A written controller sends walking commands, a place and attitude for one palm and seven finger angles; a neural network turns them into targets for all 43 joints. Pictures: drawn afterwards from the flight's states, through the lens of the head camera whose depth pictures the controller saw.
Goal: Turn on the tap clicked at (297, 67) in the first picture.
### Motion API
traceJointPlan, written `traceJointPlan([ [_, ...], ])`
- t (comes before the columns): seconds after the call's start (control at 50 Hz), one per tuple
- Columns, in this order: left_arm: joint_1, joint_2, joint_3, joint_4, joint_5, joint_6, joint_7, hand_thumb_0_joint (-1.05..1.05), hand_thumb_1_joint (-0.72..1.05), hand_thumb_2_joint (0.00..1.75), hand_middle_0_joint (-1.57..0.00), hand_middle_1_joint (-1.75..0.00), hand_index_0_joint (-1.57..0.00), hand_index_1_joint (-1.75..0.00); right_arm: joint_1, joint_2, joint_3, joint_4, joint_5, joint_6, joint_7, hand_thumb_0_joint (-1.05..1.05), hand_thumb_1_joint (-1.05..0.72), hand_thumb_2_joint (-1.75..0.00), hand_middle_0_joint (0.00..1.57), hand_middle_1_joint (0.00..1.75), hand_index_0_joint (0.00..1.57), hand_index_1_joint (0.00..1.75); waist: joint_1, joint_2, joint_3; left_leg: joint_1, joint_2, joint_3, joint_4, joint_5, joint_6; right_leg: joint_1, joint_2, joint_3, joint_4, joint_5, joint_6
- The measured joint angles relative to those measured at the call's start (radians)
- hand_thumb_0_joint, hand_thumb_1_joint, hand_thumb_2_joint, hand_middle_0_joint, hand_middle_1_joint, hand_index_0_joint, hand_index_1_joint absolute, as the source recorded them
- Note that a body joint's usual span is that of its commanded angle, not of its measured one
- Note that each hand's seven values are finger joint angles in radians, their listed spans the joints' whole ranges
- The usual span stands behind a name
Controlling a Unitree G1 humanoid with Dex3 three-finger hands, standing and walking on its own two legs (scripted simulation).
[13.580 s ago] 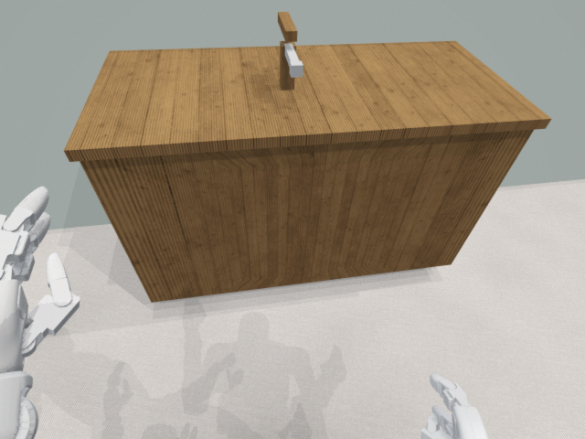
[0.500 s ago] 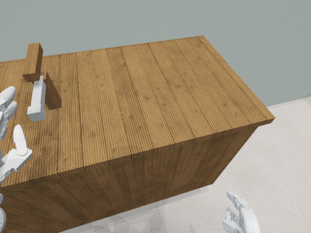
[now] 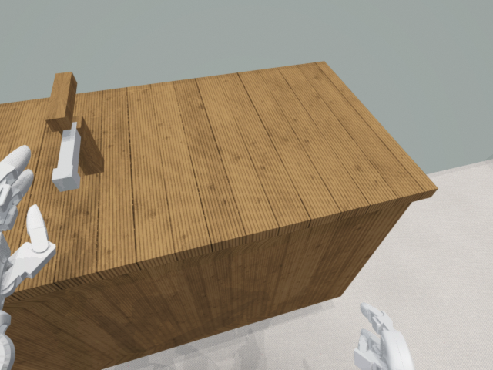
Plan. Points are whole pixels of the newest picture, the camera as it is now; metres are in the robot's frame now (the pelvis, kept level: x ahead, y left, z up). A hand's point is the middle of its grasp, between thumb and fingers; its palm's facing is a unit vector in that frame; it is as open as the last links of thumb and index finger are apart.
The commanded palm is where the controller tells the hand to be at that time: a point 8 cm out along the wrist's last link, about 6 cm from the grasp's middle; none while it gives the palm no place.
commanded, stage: shuffle to correct the standing spot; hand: left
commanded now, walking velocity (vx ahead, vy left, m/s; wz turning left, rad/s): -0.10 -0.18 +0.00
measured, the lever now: (66, 178) +0.36 +0.31 +0.12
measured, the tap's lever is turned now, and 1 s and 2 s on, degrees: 0 0 0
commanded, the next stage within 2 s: come to a stop and stand still in 1.48 s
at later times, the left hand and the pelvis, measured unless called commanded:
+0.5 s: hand (55, 250) +0.22 +0.24 +0.16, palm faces +0.36 -0.85 -0.39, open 7.4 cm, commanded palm +0.16 +0.28 +0.18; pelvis +0.00 +0.00 +0.00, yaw +0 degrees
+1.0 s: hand (47, 265) +0.20 +0.24 +0.16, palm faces +0.37 -0.84 -0.39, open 7.4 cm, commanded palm +0.14 +0.28 +0.18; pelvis -0.02 +0.00 +0.00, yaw +0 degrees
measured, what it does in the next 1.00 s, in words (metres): stands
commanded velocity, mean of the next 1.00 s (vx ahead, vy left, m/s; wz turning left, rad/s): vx -0.12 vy -0.18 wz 0.00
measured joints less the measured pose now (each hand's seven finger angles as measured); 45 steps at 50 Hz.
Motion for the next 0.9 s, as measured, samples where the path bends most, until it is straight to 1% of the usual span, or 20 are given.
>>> traceJointPlan([
  [0.06,0.002,-0.006,-0.008,-0.005,-0.004,0.003,0.006,0.01,0.89,0.89,-0.21,-0.30,-0.22,-0.30,0.000,-0.003,-0.001,0.007,0.002,0.001,-0.003,0.01,-0.90,-0.89,0.20,0.30,0.21,0.30,0.000,-0.001,-0.004,-0.012,0.002,-0.002,0.020,-0.011,0.012,-0.007,0.002,-0.002,0.010,-0.004,-0.003],
  [0.14,-0.002,-0.007,-0.008,-0.009,-0.007,0.003,0.014,0.01,0.89,0.89,-0.21,-0.30,-0.22,-0.30,0.006,-0.004,-0.001,0.019,0.002,0.005,-0.008,0.01,-0.90,-0.89,0.20,0.30,0.21,0.30,-0.001,-0.015,-0.004,-0.007,-0.002,0.001,0.013,-0.006,0.006,-0.010,-0.004,0.000,0.018,-0.007,0.000],
  [0.18,-0.003,-0.005,-0.005,-0.010,-0.005,0.002,0.016,0.01,0.89,0.89,-0.21,-0.30,-0.22,-0.30,0.010,-0.004,0.000,0.021,-0.001,0.006,-0.010,0.01,-0.90,-0.89,0.20,0.30,0.20,0.30,-0.003,-0.022,-0.004,0.002,-0.006,0.003,-0.005,0.005,-0.001,-0.006,-0.008,0.002,0.012,-0.005,0.007],
  [0.24,-0.006,0.003,0.003,-0.010,0.003,-0.002,0.017,0.01,0.89,0.89,-0.21,-0.30,-0.22,-0.30,0.017,-0.003,0.000,0.016,-0.003,0.006,-0.010,0.01,-0.90,-0.89,0.20,0.30,0.20,0.30,-0.006,-0.023,-0.001,0.011,-0.009,0.003,-0.027,0.017,-0.002,0.002,-0.011,0.003,-0.004,0.003,0.023],
  [0.28,-0.006,0.011,0.011,-0.008,0.006,-0.005,0.015,0.01,0.89,0.89,-0.21,-0.30,-0.21,-0.30,0.019,0.000,0.001,0.010,-0.004,0.005,-0.008,0.01,-0.90,-0.89,0.20,0.30,0.20,0.30,-0.007,-0.021,0.001,0.015,-0.010,0.003,-0.037,0.023,-0.002,0.004,-0.011,0.002,-0.011,0.007,0.027],
  [0.4,-0.001,0.012,0.010,0.005,0.005,-0.003,0.006,0.01,0.89,0.89,-0.21,-0.30,-0.21,-0.30,0.012,0.001,0.002,0.001,-0.002,0.001,0.001,0.01,-0.90,-0.89,0.20,0.30,0.20,0.30,-0.005,-0.003,0.006,0.006,-0.002,0.000,-0.025,0.018,-0.007,0.003,-0.002,-0.002,-0.015,0.010,0.004],
  [0.48,0.005,-0.002,-0.005,0.001,-0.003,0.005,0.010,0.01,0.89,0.89,-0.21,-0.30,-0.21,-0.30,0.005,-0.004,-0.002,0.007,0.001,-0.001,0.001,0.01,-0.90,-0.89,0.20,0.30,0.21,0.30,-0.003,0.003,0.003,-0.015,0.004,-0.003,0.012,-0.003,0.010,-0.010,0.004,-0.005,0.003,0.002,-0.008],
  [0.52,0.005,-0.007,-0.012,-0.006,-0.006,0.006,0.014,0.01,0.89,0.89,-0.21,-0.30,-0.22,-0.30,0.004,-0.006,-0.004,0.014,0.001,-0.001,-0.002,0.01,-0.90,-0.89,0.20,0.30,0.21,0.30,-0.003,-0.001,0.003,-0.019,0.004,-0.003,0.025,-0.011,0.016,-0.015,0.003,-0.005,0.015,-0.005,-0.009],
  [0.62,0.007,-0.002,-0.008,-0.017,-0.007,0.003,0.020,0.01,0.89,0.89,-0.21,-0.30,-0.22,-0.30,0.005,-0.005,-0.005,0.023,-0.003,0.007,-0.010,0.01,-0.90,-0.89,0.20,0.30,0.20,0.30,-0.005,-0.021,0.002,-0.001,-0.002,0.003,0.000,0.002,-0.004,-0.009,-0.005,0.001,0.017,-0.008,0.002],
  [0.7,0.002,0.011,0.007,-0.021,0.000,-0.001,0.021,0.01,0.89,0.89,-0.21,-0.30,-0.22,-0.30,0.006,-0.005,-0.004,0.012,-0.004,0.008,-0.011,0.01,-0.90,-0.89,0.20,0.30,0.20,0.30,-0.006,-0.023,0.007,0.009,-0.004,0.004,-0.023,0.015,-0.006,-0.001,-0.007,0.002,-0.002,0.003,0.020],
  [0.74,0.001,0.018,0.016,-0.023,0.002,-0.001,0.018,0.01,0.89,0.89,-0.21,-0.30,-0.22,-0.30,0.004,-0.003,-0.004,0.003,-0.004,0.008,-0.009,0.01,-0.90,-0.89,0.20,0.30,0.20,0.30,-0.006,-0.019,0.010,0.008,-0.004,0.005,-0.027,0.019,-0.006,-0.001,-0.006,0.003,-0.008,0.008,0.023],
  [0.82,0.002,0.024,0.024,-0.026,0.002,-0.005,0.009,0.01,0.89,0.89,-0.21,-0.30,-0.21,-0.30,-0.008,0.002,-0.003,-0.013,-0.006,0.005,-0.005,0.01,-0.90,-0.89,0.20,0.30,0.20,0.30,-0.002,-0.010,0.020,-0.003,-0.001,0.004,-0.023,0.025,-0.009,-0.010,-0.004,0.001,-0.008,0.016,0.018],
  [0.88,0.012,0.020,0.020,-0.026,-0.001,-0.004,0.005,0.01,0.89,0.89,-0.21,-0.30,-0.21,-0.30,-0.017,0.003,0.000,-0.017,-0.003,0.003,-0.003,0.01,-0.90,-0.89,0.20,0.30,0.20,0.30,0.001,-0.002,0.021,-0.016,0.003,0.004,-0.009,0.024,-0.010,-0.020,0.000,0.001,-0.003,0.020,0.003],
  [0.9,0.016,0.017,0.016,-0.025,-0.002,-0.002,0.005,0.01,0.89,0.89,-0.21,-0.30,-0.21,-0.30,-0.017,0.002,0.000,-0.017,-0.001,0.002,-0.003,0.01,-0.90,-0.89,0.20,0.30,0.20,0.30,0.002,0.001,0.019,-0.024,0.005,0.004,0.001,0.018,-0.005,-0.025,0.002,0.000,0.000,0.020,-0.001],
])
